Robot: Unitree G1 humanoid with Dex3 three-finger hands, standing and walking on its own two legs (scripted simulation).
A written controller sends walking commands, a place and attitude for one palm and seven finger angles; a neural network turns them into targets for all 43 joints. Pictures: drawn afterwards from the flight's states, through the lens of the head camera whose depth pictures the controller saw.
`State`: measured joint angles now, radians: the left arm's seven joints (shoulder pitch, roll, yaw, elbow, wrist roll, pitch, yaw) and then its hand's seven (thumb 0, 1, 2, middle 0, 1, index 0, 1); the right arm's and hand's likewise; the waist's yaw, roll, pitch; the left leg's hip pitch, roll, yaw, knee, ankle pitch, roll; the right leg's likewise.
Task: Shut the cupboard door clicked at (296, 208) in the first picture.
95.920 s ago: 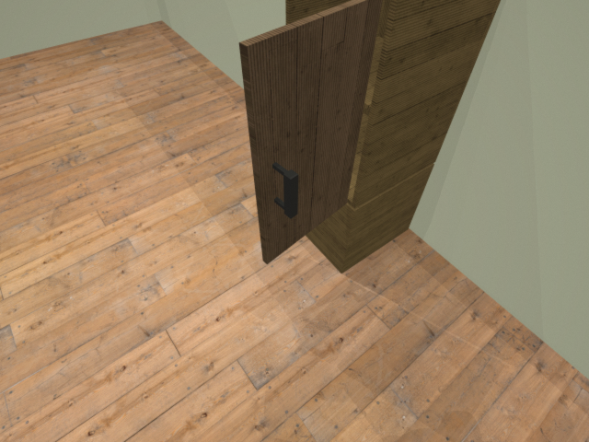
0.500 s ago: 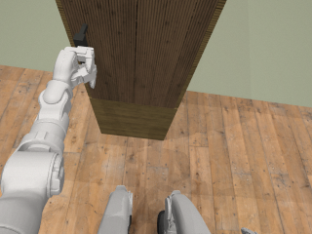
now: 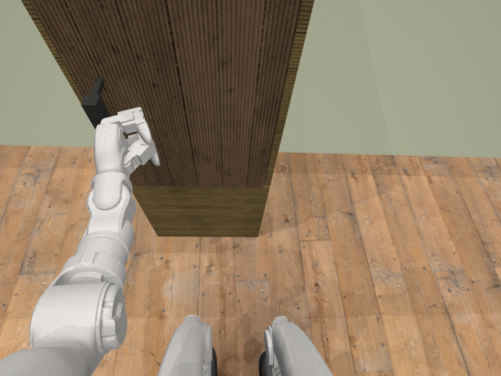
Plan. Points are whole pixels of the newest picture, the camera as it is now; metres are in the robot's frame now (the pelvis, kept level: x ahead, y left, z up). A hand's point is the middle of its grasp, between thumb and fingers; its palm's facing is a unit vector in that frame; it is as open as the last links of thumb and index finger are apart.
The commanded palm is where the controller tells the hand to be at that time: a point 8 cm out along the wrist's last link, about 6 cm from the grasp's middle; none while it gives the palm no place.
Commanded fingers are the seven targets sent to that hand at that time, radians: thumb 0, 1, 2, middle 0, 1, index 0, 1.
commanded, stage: pull the fist back off the door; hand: left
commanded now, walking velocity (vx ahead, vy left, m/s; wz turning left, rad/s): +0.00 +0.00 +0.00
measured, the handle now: (107, 117) +0.54 +0.21 +0.05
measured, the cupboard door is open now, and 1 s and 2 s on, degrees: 0 0 0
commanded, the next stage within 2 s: draw the hand back to the body in 0.34 s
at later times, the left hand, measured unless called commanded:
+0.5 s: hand (140, 180) +0.41 +0.15 +0.05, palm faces +0.06 -1.00 -0.01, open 3.1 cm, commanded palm +0.37 +0.20 +0.06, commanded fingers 0.00 0.90 0.90 -1.30 -1.50 -1.30 -1.50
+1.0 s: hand (68, 197) +0.33 +0.19 +0.15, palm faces +0.07 -0.99 -0.07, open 3.1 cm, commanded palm +0.29 +0.25 +0.16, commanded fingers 0.00 0.90 0.90 -1.08 -1.26 -1.08 -1.26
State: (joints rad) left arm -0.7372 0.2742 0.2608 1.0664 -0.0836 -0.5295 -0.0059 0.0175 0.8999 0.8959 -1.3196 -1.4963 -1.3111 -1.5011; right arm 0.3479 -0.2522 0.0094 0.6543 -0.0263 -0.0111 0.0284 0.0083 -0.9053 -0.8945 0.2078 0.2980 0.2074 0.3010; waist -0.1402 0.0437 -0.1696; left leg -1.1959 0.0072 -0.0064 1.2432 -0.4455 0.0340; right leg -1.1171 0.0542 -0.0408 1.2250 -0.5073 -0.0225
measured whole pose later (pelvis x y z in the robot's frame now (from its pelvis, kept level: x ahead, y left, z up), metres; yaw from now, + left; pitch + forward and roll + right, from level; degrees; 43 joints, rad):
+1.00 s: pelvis +0.05 +0.00 +0.07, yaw +2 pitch +10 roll -1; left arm 0.11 0.25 0.16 0.15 -0.24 -0.28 -0.15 0.02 0.90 0.90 -1.26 -1.46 -1.26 -1.46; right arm 0.27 -0.25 0.02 0.54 0.06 -0.03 -0.06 0.01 -0.91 -0.90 0.21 0.30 0.21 0.30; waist -0.01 0.05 -0.13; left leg -0.66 -0.01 0.00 0.90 -0.41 0.03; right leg -0.58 0.04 -0.02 0.87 -0.46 -0.03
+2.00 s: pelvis +0.07 -0.01 +0.12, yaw +2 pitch -3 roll +0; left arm 0.46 0.35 0.33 -0.36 -0.08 -0.05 0.10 0.02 0.89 0.90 -0.22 -0.31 -0.22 -0.31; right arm 0.21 -0.23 0.02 0.63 0.02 -0.08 -0.07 0.01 -0.91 -0.90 0.21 0.30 0.21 0.30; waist 0.06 0.07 -0.02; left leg -0.15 -0.02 0.00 0.44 -0.24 0.02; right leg -0.08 0.03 0.00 0.42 -0.29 -0.03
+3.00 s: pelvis -0.02 +0.03 +0.10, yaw +3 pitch +0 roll -3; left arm 0.51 0.41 0.44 -0.49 -0.03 -0.20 0.15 0.02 0.89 0.90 -0.21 -0.30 -0.21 -0.30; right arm 0.23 -0.21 0.01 0.57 0.01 -0.03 -0.08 0.01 -0.90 -0.89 0.21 0.30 0.21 0.30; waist 0.00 0.02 0.00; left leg -0.45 -0.03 0.01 0.61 -0.18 0.08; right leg -0.34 0.04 0.03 0.58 -0.25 0.03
